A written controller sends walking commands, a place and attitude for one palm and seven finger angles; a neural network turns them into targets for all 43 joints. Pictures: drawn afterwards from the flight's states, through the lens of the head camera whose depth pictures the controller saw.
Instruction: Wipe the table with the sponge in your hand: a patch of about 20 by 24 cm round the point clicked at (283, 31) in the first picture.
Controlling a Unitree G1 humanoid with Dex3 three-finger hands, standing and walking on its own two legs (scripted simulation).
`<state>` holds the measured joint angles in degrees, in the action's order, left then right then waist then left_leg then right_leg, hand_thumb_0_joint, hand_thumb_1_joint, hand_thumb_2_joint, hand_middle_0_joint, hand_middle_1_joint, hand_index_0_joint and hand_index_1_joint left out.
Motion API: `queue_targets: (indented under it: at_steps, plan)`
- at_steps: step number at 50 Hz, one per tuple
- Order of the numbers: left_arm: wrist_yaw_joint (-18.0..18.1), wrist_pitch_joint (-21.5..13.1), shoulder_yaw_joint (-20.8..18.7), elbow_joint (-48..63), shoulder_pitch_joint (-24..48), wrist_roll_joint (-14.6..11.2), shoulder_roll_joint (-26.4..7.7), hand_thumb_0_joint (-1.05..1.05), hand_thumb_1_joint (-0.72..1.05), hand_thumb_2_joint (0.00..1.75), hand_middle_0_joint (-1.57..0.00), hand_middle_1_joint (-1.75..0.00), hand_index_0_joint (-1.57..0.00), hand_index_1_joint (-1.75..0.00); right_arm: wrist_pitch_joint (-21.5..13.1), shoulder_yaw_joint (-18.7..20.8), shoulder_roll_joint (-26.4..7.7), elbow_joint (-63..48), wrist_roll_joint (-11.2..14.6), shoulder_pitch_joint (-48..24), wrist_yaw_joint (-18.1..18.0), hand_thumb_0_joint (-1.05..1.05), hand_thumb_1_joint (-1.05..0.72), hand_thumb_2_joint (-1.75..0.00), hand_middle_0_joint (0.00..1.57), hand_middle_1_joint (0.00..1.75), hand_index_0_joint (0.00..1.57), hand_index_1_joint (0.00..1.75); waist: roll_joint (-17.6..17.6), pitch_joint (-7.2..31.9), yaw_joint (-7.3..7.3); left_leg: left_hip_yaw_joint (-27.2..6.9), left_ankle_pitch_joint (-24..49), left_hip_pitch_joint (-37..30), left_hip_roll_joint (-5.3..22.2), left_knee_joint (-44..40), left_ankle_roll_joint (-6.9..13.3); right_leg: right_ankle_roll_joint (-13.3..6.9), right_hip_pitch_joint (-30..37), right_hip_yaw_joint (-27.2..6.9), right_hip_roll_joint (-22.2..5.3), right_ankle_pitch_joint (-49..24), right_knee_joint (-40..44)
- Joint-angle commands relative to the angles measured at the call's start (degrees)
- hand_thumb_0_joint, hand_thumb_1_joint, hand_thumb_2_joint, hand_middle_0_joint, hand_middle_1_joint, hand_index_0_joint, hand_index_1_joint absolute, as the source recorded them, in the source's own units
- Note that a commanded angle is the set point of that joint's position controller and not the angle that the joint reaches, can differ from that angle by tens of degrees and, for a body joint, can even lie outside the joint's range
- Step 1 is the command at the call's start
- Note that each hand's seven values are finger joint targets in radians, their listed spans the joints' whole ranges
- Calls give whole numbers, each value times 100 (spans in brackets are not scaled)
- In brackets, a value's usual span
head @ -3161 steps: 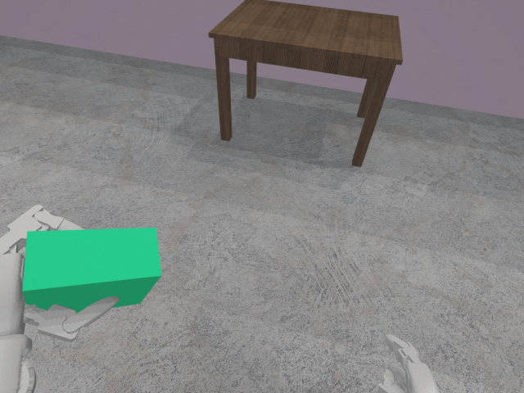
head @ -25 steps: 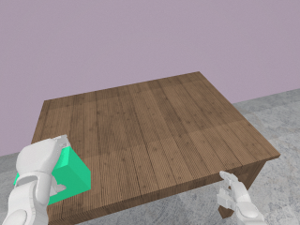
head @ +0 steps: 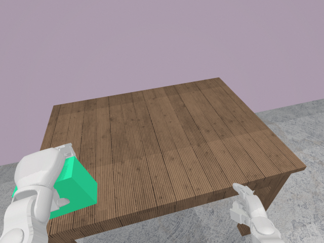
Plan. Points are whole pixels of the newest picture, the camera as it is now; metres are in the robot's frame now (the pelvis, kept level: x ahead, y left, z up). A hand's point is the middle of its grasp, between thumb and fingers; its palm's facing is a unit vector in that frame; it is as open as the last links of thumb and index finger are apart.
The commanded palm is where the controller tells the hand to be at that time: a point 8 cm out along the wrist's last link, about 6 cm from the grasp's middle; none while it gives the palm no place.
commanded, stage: step back with the hand held close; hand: left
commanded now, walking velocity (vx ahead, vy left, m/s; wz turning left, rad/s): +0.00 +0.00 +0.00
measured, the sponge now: (65, 193) +0.18 +0.29 +0.05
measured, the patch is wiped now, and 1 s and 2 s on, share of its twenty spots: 1.00 1.00 1.00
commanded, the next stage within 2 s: stop stepping back and stand still in 1.68 s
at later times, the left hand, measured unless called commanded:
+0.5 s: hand (65, 163) +0.21 +0.26 +0.15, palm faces +0.31 -0.86 -0.40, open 10.1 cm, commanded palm +0.15 +0.30 +0.17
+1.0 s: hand (48, 179) +0.16 +0.27 +0.15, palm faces +0.38 -0.84 -0.38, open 10.1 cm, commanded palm +0.11 +0.30 +0.17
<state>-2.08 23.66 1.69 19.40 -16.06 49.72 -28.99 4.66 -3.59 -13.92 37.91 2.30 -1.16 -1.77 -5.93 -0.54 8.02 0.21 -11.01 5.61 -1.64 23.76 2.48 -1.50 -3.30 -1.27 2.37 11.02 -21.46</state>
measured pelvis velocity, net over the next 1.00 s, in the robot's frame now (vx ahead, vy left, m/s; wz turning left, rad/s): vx -0.05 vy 0.02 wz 0.02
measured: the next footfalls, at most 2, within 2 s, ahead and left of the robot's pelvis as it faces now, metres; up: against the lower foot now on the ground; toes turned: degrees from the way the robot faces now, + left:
right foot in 1.12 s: -0.04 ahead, -0.12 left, +0.00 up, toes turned +3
left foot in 1.34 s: -0.02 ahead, +0.11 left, +0.00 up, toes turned -2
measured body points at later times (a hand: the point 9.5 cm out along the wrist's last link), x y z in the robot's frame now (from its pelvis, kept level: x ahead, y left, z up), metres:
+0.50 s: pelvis -0.01 +0.02 -0.02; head -0.01 +0.04 +0.43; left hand +0.18 +0.30 +0.17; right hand +0.13 -0.25 -0.09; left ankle +0.03 +0.09 -0.74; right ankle +0.02 -0.11 -0.74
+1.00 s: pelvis -0.05 +0.02 -0.03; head -0.04 +0.05 +0.42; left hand +0.14 +0.31 +0.17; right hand +0.14 -0.21 -0.08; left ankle +0.03 +0.09 -0.74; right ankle +0.01 -0.11 -0.74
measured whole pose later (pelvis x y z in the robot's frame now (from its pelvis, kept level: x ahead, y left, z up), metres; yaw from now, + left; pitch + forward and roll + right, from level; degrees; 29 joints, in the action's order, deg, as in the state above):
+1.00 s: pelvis -0.05 +0.02 -0.03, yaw +1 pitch +1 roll -3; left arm 6.7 -8.0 -20.1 32.3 -26.6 -1.0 -22.6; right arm -3.4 -1.0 -12.4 31.6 -0.4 10.8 -4.5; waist 0.8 1.4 0.1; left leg -0.7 -14.0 27.7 -2.0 40.5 4.3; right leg 0.7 -24.4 -0.7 2.9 15.9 -39.4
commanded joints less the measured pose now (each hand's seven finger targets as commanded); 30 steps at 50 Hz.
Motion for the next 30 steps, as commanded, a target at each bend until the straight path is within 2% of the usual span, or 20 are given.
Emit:
queue_targets:
  at_steps: [1,2,4,5,6,7,8,9,10,13,14,15,17,19,20,23,24,27,29,30]
  plan:
    - [305,-80,-863,1167,1199,165,-1132,0,10,130,-120,-160,-120,-160,-377,219,-604,-1052,17,-1540,-65,0,-90,-90,20,30,20,30,101,572,-21,-728,241,43,155,-525,74,-327,-170,-641,26,80,428]
    - [295,-78,-805,1112,1062,142,-1088,0,10,130,-120,-160,-120,-160,-364,242,-638,-1060,-8,-1502,-69,0,-90,-90,20,30,20,30,57,540,-24,-686,244,36,161,-502,82,-335,-183,-593,25,70,447]
    - [326,-108,-1049,1364,1266,178,-1380,0,10,130,-120,-160,-120,-160,-392,243,-661,-1090,-12,-1554,-84,0,-90,-90,20,30,20,30,-123,684,-8,-750,146,77,166,-557,90,-353,8,-791,54,39,381]
    - [318,-105,-857,1360,1205,167,-1155,0,10,130,-120,-160,-120,-160,-400,231,-613,-1135,-3,-1513,-71,0,-90,-90,20,30,20,30,-87,724,-2,-721,220,77,151,-514,101,-346,4,-618,48,28,354]
    - [333,-45,-823,655,1143,211,-1075,0,10,130,-120,-160,-120,-160,-385,216,-627,-968,9,-1450,-99,0,-90,-90,20,30,20,30,230,358,-86,-682,188,130,147,-498,53,-336,-326,-619,34,167,471]
    - [447,-1408,-1947,2148,1999,-4878,-136,0,10,130,-120,-160,-120,-160,-411,257,-404,-2326,-6,-494,-163,0,-90,-90,20,30,20,30,1091,-560,-622,-585,-889,283,206,-26,174,-234,-1566,-1005,-116,156,851]
    - [545,-1854,-2243,1007,829,-4963,-740,0,10,130,-120,-160,-120,-160,-495,137,-468,-1875,-111,-65,-189,0,-90,-90,20,30,20,30,1708,-70,-545,-604,-961,164,159,266,174,-249,-1646,-915,-339,501,856]
    - [633,-2169,-2554,1333,528,-5219,-747,0,10,130,-120,-160,-120,-160,-509,206,-492,-1817,-119,266,-250,0,-90,-90,20,30,20,30,1886,67,-562,-663,-886,29,150,463,126,-240,-1768,-1070,-570,597,948]
    - [656,-2419,-2308,1740,440,-5329,-447,0,10,130,-120,-160,-120,-160,-543,192,-423,-1711,-106,344,-263,0,-90,-90,20,30,20,30,1637,480,-647,-628,-631,-19,249,735,121,-247,-1715,-993,-844,259,778]
    - [824,-2874,-2513,2471,15,-5505,-480,0,10,130,-120,-160,-120,-160,-634,328,-629,-1645,-128,478,-342,0,-90,-90,20,30,20,30,167,992,-713,-755,-9,241,524,826,87,-281,-1522,-942,-1119,-778,56]
    - [880,-2980,-2784,2658,-181,-5523,-716,0,10,130,-120,-160,-120,-160,-674,351,-702,-1620,-160,519,-357,0,-90,-90,20,30,20,30,-257,986,-689,-913,76,465,616,668,96,-248,-1414,-855,-1005,-752,-170]
    - [891,-3054,-2674,2584,-476,-5498,-452,0,10,130,-120,-160,-120,-160,-691,355,-667,-1592,-161,541,-354,0,-90,-90,20,30,20,30,-428,1044,-671,-1014,308,692,701,585,137,-194,-1293,-660,-878,-798,-394]
    - [921,-3130,-2820,2587,-836,-5484,-473,0,10,130,-120,-160,-120,-160,-730,413,-680,-1604,-154,600,-338,0,-90,-90,20,30,20,30,-404,1128,-654,-1125,744,928,814,545,140,-105,-1217,-488,-730,-851,-644]
    - [929,-3168,-2976,2510,-1016,-5489,-582,0,10,130,-120,-160,-120,-160,-747,488,-698,-1590,-135,614,-334,0,-90,-90,20,30,20,30,-122,1118,-663,-1201,1021,1026,882,510,109,-62,-1231,-379,-647,-730,-752]
    - [911,-3198,-2836,2418,-1064,-5482,-393,0,10,130,-120,-160,-120,-160,-746,485,-693,-1567,-138,651,-327,0,-90,-90,20,30,20,30,44,1157,-678,-1222,933,1109,908,497,126,-36,-1234,-282,-571,-520,-819]
    - [922,-3242,-2840,2372,-1088,-5464,-366,0,10,130,-120,-160,-120,-160,-818,556,-750,-1587,-110,680,-327,0,-90,-90,20,30,20,30,197,1123,-708,-1286,681,1279,956,456,150,-17,-1298,-300,-528,-370,-819]
    - [928,-3268,-2850,2499,-998,-5463,-453,0,10,130,-120,-160,-120,-160,-860,567,-773,-1587,-118,602,-341,0,-90,-90,20,30,20,30,111,1030,-726,-1364,446,1331,954,289,140,-13,-1303,-282,-492,-256,-885]
    - [959,-3341,-2758,2463,-979,-5357,-308,0,10,130,-120,-160,-120,-160,-967,565,-827,-1527,-163,642,-341,0,-90,-90,20,30,20,30,-148,881,-701,-1612,-354,1783,1096,-109,260,62,-1183,-167,-256,248,-1106]
    - [965,-3389,-2854,2636,-773,-5298,-450,0,10,130,-120,-160,-120,-160,-1043,582,-858,-1504,-196,628,-354,0,-90,-90,20,30,20,30,-243,794,-715,-1767,-958,2171,1159,-373,329,106,-887,-179,-173,283,-1267]
    - [966,-3415,-2819,2524,-802,-5257,-324,0,10,130,-120,-160,-120,-160,-1071,580,-842,-1462,-214,711,-353,0,-90,-90,20,30,20,30,-179,761,-707,-1797,-1153,2333,1177,-396,367,119,-797,-158,-142,258,-1309]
